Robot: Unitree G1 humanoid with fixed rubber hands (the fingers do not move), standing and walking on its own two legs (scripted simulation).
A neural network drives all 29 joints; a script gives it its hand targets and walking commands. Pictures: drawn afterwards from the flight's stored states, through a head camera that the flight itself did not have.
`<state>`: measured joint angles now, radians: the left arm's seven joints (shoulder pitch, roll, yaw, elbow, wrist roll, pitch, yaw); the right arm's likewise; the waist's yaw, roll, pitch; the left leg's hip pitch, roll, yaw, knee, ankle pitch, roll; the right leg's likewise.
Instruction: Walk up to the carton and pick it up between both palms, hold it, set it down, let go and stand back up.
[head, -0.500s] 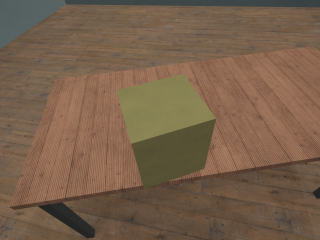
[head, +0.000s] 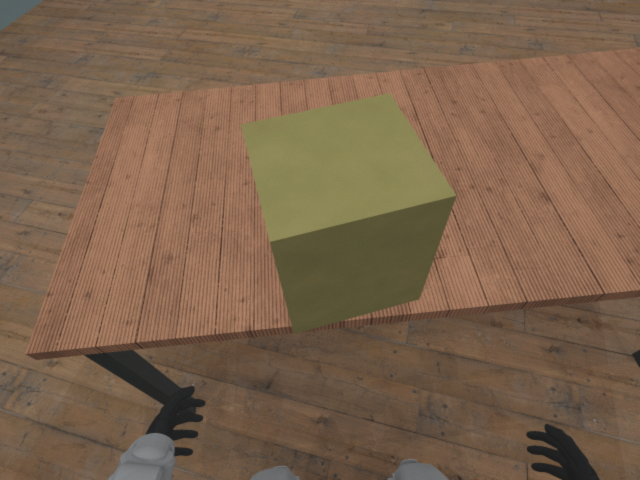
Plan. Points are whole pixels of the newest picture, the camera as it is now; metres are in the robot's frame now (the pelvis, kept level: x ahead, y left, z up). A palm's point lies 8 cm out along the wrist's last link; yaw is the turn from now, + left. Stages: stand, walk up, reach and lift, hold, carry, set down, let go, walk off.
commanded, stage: reach and lift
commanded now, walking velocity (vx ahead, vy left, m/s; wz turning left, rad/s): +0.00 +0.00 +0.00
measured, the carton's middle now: (339, 220) +0.47 +0.01 +0.01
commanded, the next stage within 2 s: none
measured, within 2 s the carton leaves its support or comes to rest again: neither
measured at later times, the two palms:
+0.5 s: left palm (164, 434) +0.19 +0.23 -0.05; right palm (567, 461) +0.16 -0.25 -0.07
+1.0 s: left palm (175, 423) +0.20 +0.21 -0.03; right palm (559, 412) +0.21 -0.25 -0.04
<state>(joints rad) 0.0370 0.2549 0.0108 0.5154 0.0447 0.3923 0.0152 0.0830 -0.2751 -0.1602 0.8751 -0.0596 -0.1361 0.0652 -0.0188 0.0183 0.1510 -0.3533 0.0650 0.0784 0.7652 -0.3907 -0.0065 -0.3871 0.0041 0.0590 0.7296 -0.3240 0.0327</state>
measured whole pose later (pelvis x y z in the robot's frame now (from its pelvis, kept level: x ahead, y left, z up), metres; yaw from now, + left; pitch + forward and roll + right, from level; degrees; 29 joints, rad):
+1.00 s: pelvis +0.04 -0.02 +0.03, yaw +2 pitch -3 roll +0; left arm 0.20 0.12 0.02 0.57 0.00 -0.15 0.12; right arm 0.16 -0.26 0.02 0.85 0.16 -0.39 0.12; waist 0.04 0.00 0.04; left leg -0.07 0.06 0.06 0.38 -0.25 -0.03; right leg -0.11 0.00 0.02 0.37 -0.22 0.00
